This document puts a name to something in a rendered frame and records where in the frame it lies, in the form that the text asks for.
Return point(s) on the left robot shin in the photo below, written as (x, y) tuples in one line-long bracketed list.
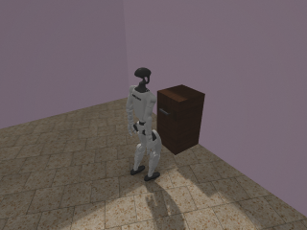
[(138, 156)]

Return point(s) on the robot right hand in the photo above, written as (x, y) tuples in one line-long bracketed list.
[(149, 146)]

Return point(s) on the handle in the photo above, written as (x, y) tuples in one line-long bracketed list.
[(161, 109)]

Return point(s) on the robot shin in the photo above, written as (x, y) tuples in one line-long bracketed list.
[(153, 164), (138, 156)]

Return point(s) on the robot left upper arm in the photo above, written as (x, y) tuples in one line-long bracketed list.
[(129, 104)]

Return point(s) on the drawer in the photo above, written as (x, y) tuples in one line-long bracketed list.
[(168, 109)]

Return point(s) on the right robot shin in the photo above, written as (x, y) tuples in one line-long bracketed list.
[(153, 164)]

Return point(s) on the left robot forearm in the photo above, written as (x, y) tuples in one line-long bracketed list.
[(130, 116)]

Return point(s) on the right robot forearm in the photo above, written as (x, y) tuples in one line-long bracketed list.
[(148, 129)]

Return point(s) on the cabinet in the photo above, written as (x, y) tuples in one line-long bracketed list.
[(183, 134)]

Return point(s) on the robot right upper arm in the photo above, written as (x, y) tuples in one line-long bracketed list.
[(151, 100)]

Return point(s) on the robot left hand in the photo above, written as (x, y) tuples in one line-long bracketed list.
[(130, 127)]

